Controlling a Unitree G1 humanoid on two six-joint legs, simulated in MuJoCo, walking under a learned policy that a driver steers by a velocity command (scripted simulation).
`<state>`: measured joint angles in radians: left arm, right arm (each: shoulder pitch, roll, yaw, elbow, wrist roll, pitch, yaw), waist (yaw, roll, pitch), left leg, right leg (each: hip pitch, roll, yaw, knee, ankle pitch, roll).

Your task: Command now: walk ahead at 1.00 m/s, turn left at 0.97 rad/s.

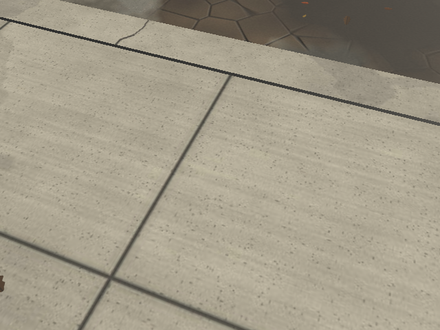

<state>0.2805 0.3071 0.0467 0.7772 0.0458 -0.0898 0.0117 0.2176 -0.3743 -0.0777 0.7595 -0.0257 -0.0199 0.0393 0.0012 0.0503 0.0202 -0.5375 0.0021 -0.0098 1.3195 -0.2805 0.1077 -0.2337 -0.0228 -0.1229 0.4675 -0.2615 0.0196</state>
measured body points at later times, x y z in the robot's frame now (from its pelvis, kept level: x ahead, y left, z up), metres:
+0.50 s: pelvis +0.39 +0.04 +0.00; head +0.43 +0.05 +0.45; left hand +0.43 +0.32 -0.12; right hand +0.55 -0.19 -0.12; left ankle +0.39 +0.07 -0.73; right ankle +0.47 -0.14 -0.64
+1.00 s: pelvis +0.58 +0.04 +0.00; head +0.63 +0.02 +0.45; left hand +0.77 +0.30 -0.09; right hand +0.76 -0.25 -0.08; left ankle +0.66 +0.21 -0.68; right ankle +0.64 -0.04 -0.73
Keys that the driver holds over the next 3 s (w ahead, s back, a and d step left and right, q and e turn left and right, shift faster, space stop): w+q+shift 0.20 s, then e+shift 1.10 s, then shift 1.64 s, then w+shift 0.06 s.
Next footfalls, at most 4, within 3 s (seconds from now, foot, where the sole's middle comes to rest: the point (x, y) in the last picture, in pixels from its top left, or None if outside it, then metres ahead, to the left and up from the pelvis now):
0.28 left None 0.43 0.08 -0.77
0.74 right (245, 263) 0.68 -0.04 -0.77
1.18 left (186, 243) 0.76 0.16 -0.77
1.60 right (247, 297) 0.57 -0.04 -0.77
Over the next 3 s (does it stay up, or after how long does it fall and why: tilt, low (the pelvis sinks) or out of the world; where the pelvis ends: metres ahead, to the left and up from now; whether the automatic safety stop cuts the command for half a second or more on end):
stays up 0.64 0.09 0.00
